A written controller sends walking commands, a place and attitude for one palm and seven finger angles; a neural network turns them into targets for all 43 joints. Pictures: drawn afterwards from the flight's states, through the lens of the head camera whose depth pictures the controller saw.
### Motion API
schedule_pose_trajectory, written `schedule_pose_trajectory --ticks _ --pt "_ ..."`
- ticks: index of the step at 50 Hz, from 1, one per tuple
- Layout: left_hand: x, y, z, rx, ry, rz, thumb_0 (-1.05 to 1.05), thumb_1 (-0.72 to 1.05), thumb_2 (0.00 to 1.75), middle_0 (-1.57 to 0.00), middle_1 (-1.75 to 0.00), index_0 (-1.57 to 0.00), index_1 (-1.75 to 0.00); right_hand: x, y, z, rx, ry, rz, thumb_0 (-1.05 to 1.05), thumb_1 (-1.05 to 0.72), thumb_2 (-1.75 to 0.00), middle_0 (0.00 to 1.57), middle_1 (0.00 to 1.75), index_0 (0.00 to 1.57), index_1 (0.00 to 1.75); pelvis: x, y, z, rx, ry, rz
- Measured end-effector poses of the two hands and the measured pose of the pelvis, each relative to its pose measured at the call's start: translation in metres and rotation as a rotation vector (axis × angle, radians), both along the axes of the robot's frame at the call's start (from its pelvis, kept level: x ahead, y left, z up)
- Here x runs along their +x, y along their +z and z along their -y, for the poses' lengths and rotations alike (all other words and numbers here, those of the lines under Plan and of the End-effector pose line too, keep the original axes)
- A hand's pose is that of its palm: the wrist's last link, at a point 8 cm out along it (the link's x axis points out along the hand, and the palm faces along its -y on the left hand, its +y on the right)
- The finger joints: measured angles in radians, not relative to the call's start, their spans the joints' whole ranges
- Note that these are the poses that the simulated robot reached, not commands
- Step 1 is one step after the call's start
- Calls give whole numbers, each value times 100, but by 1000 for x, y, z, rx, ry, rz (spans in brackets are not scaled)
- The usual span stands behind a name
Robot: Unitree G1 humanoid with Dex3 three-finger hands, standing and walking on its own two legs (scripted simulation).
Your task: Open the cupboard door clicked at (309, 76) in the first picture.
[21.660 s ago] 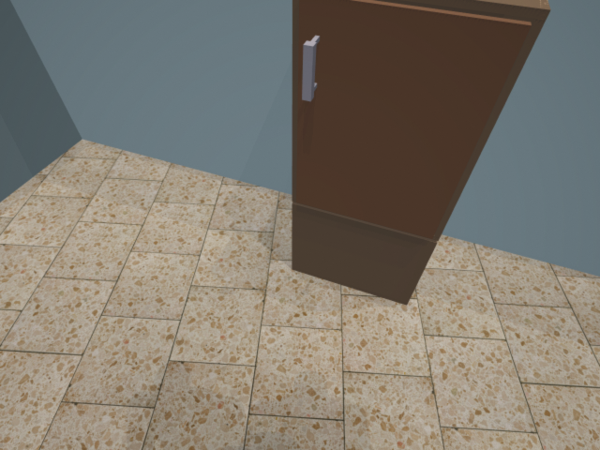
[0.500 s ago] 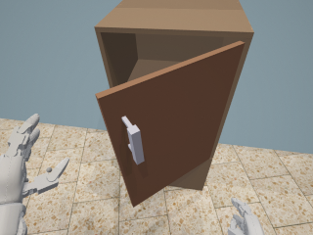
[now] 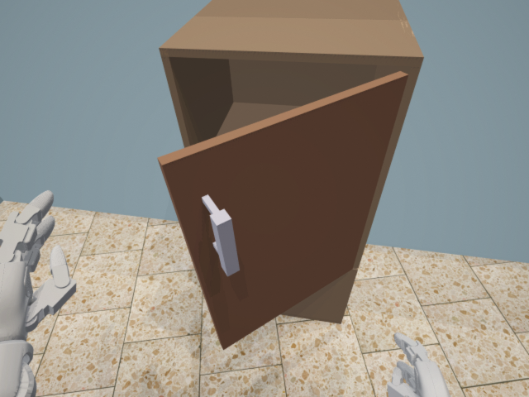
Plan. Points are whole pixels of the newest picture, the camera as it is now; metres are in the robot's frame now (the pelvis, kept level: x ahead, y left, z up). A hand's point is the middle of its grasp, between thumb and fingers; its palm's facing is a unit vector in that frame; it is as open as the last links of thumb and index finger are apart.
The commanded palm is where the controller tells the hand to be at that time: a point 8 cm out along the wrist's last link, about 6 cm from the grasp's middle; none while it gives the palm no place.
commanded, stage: draw the hand back to the body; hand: left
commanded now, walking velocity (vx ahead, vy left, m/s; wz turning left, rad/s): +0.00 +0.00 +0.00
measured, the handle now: (219, 235) +0.31 +0.12 +0.11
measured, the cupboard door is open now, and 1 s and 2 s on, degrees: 42 42 42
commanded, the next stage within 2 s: step back with the hand held close in 0.02 s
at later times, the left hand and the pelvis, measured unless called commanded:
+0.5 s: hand (56, 299) +0.17 +0.27 +0.15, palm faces +0.32 -0.79 -0.53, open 7.4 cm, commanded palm +0.11 +0.31 +0.17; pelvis -0.04 +0.02 -0.01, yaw -1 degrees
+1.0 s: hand out of the picture +0.09 +0.30 +0.16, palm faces +0.46 -0.75 -0.48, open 7.4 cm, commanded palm +0.02 +0.34 +0.17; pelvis -0.11 +0.03 -0.02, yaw +1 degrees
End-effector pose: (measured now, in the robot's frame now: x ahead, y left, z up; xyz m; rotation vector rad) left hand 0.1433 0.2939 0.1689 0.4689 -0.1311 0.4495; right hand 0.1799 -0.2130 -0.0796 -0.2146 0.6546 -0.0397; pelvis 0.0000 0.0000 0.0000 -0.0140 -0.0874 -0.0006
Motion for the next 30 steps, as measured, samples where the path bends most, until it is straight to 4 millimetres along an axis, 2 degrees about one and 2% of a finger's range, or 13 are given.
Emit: schedule_pose_trajectory --ticks 10,19,24,30 --pt "-3 5 -4 19 -1 20 2 89 90 -21 -30 -21 -31 -9 -1 -1 6 -3 -11 1 -90 -90 21 30 20 30 -7 0 1 -2 2 -10" --pt "-1 3 -5 92 -93 -26 2 89 90 -21 -30 -21 -31 -31 3 14 -40 -93 -42 1 -90 -90 21 30 21 30 -23 -2 -9 4 -16 -81" --pt "-10 2 -10 127 -131 -42 2 89 90 -21 -30 -21 -31 -50 3 18 -62 -144 -58 1 -90 -90 21 30 20 30 -37 -5 -16 12 -23 -91" --pt "-33 5 -19 160 -124 -1 2 89 90 -22 -30 -21 -31 -74 2 12 -73 -150 -56 1 -90 -90 21 30 20 30 -57 -11 -22 20 -24 -87"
